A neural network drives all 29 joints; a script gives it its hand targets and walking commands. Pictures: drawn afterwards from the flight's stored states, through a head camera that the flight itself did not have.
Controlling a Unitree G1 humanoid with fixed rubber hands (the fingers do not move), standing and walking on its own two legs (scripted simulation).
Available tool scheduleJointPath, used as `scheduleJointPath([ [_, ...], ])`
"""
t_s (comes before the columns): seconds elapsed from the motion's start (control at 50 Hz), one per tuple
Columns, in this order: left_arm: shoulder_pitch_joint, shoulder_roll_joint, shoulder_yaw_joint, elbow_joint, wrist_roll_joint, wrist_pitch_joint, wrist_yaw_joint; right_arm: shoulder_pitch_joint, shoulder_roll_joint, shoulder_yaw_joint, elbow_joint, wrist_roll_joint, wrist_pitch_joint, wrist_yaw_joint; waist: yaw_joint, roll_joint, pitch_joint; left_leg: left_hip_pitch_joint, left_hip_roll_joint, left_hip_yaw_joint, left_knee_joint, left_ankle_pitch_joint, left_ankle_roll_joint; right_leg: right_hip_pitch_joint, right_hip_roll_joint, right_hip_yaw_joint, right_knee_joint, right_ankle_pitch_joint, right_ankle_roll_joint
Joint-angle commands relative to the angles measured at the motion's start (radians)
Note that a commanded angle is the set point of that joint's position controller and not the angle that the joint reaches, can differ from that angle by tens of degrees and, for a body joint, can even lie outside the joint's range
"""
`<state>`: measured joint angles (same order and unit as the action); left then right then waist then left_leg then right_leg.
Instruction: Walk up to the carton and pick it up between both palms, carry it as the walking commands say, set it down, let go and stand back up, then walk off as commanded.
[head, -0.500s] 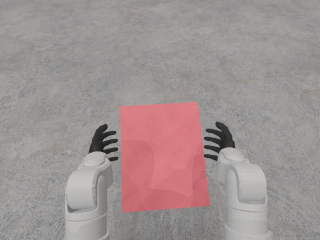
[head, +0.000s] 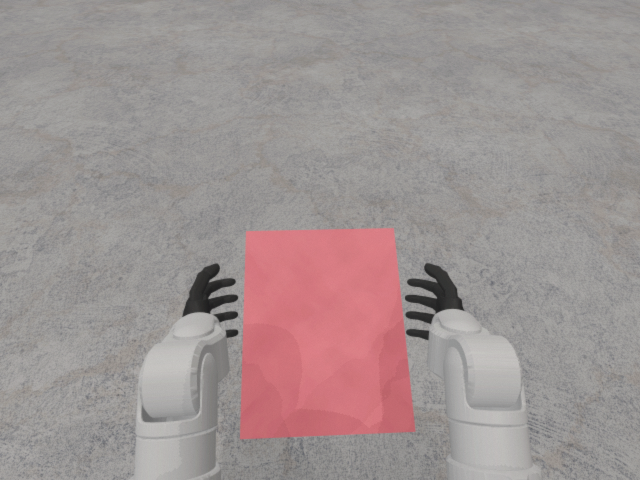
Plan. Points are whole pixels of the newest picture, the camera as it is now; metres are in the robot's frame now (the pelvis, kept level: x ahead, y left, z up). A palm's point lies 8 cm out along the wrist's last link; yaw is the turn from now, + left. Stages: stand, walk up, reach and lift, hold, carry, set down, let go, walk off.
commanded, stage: carry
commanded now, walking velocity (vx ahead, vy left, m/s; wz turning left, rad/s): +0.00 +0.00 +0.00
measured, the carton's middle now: (321, 330) +0.34 +0.01 -0.02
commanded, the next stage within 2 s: none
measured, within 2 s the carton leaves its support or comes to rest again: neither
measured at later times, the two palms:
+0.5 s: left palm (180, 361) +0.24 +0.17 +0.08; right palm (436, 359) +0.25 -0.12 +0.08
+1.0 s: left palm (190, 378) +0.23 +0.15 +0.07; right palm (450, 380) +0.23 -0.13 +0.07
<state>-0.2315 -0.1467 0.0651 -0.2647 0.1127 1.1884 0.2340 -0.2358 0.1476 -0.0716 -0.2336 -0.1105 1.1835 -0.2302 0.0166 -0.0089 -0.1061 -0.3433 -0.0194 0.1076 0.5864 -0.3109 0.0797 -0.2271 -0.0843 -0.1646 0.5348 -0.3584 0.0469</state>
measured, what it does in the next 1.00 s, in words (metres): shifts its weight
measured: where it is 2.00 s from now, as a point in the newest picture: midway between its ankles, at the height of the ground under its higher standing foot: outside the picture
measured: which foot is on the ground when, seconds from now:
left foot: down 0.00-1.00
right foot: down 0.00-1.00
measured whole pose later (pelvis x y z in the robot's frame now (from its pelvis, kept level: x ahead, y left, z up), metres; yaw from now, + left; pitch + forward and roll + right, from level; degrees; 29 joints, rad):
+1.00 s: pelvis -0.05 +0.01 +0.00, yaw +0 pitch +2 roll -1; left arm -0.22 -0.14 0.09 0.01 0.17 0.94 0.15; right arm -0.20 0.14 -0.10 0.01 -0.18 0.96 -0.15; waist 0.01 -0.02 -0.10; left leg -0.33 -0.04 0.11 0.48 -0.19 0.10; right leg -0.25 -0.10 -0.16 0.49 -0.27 0.04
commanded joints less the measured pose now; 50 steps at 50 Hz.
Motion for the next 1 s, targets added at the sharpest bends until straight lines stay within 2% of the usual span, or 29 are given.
scheduleJointPath([
  [0.0, -0.372, -1.027, -0.577, -0.111, -0.375, -0.037, -0.260, -0.380, 1.002, 0.529, -0.140, 0.349, -0.041, 0.241, -0.013, 0.038, -0.378, 0.272, 0.203, -0.157, -0.011, 0.962, 0.019, 0.090, -0.071, 0.042, 0.009, 0.388, -0.001],
  [0.08, -0.367, -1.004, -0.556, -0.078, -0.356, -0.045, -0.262, -0.382, 0.980, 0.513, -0.111, 0.337, -0.047, 0.243, -0.013, 0.032, -0.366, 0.252, 0.196, -0.168, -0.029, 0.885, 0.021, 0.098, -0.081, 0.044, -0.009, 0.350, -0.002],
  [0.12, -0.365, -0.968, -0.510, 0.003, -0.320, -0.066, -0.266, -0.387, 0.944, 0.471, -0.034, 0.309, -0.067, 0.250, -0.012, 0.028, -0.347, 0.239, 0.190, -0.173, -0.047, 0.825, 0.018, 0.096, -0.084, 0.045, -0.023, 0.312, -0.004],
  [0.14, -0.370, -0.957, -0.490, 0.040, -0.305, -0.085, -0.270, -0.394, 0.931, 0.452, 0.002, 0.296, -0.084, 0.256, -0.012, 0.027, -0.332, 0.231, 0.187, -0.175, -0.060, 0.785, 0.015, 0.093, -0.085, 0.045, -0.034, 0.282, -0.005],
  [0.22, -0.408, -0.965, -0.483, 0.049, -0.295, -0.142, -0.281, -0.430, 0.944, 0.452, 0.008, 0.295, -0.141, 0.270, -0.012, 0.032, -0.286, 0.208, 0.176, -0.195, -0.116, 0.603, 0.010, 0.068, -0.081, 0.048, -0.065, 0.154, -0.008],
  [0.3, -0.407, -0.961, -0.496, 0.051, -0.291, -0.175, -0.283, -0.431, 0.933, 0.462, -0.004, 0.287, -0.177, 0.273, -0.012, 0.032, -0.284, 0.196, 0.174, -0.215, -0.157, 0.479, 0.011, 0.066, -0.080, 0.056, -0.071, 0.139, -0.011],
  [0.58, -0.396, -0.938, -0.494, 0.129, -0.259, -0.230, -0.300, -0.428, 0.897, 0.467, 0.050, 0.252, -0.235, 0.293, -0.011, 0.026, -0.244, 0.141, 0.168, -0.232, -0.233, 0.238, 0.003, 0.043, -0.082, 0.074, -0.083, 0.110, -0.020],
  [0.7, -0.409, -0.937, -0.496, 0.138, -0.257, -0.254, -0.306, -0.445, 0.895, 0.476, 0.053, 0.249, -0.259, 0.299, -0.010, 0.024, -0.243, 0.132, 0.167, -0.231, -0.243, 0.187, -0.002, 0.037, -0.081, 0.082, -0.087, 0.110, -0.024],
  [0.98, -0.417, -0.932, -0.502, 0.180, -0.243, -0.293, -0.330, -0.456, 0.897, 0.491, 0.096, 0.234, -0.301, 0.320, -0.011, 0.017, -0.252, 0.144, 0.161, -0.204, -0.208, 0.224, -0.005, 0.026, -0.080, 0.098, -0.091, 0.132, -0.042],
])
